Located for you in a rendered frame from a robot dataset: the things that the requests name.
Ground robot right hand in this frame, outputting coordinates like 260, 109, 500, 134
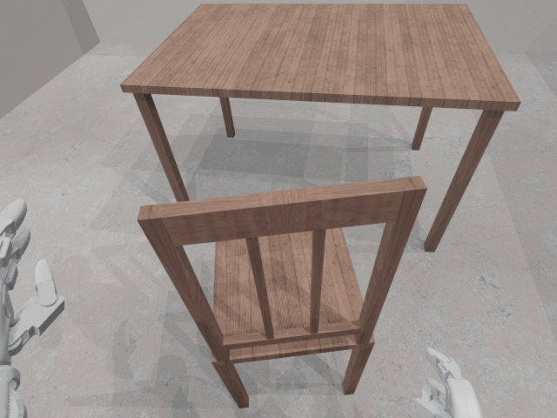
416, 347, 484, 418

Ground chair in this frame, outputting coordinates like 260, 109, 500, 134
138, 176, 427, 408

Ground table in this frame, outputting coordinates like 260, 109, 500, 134
120, 3, 521, 253

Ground robot left forearm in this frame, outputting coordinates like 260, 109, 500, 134
0, 365, 28, 418

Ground robot left hand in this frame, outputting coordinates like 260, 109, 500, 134
0, 199, 64, 366

